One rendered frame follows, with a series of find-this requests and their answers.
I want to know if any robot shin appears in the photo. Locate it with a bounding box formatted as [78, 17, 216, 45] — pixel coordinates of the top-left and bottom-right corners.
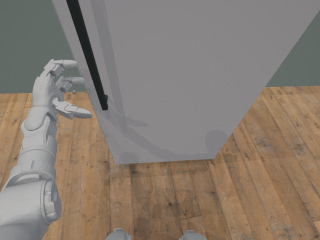
[184, 230, 195, 235]
[113, 228, 124, 232]

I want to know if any robot left upper arm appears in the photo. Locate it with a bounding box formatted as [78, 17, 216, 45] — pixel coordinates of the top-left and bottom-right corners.
[0, 179, 62, 240]

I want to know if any robot left forearm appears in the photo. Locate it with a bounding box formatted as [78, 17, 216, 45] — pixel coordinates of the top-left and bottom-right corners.
[0, 106, 58, 194]

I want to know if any fridge door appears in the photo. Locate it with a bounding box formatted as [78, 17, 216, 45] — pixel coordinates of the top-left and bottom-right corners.
[52, 0, 320, 165]

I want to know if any robot left shin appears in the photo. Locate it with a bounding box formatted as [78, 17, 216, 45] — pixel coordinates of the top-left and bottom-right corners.
[113, 228, 124, 232]

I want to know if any left robot hand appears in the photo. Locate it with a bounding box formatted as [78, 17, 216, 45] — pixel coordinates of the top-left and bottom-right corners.
[32, 59, 93, 120]

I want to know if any handle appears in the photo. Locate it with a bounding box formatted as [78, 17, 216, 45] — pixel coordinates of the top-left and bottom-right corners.
[66, 0, 108, 111]

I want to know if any robot right shin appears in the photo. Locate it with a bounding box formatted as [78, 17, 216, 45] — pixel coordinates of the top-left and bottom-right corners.
[184, 230, 195, 235]

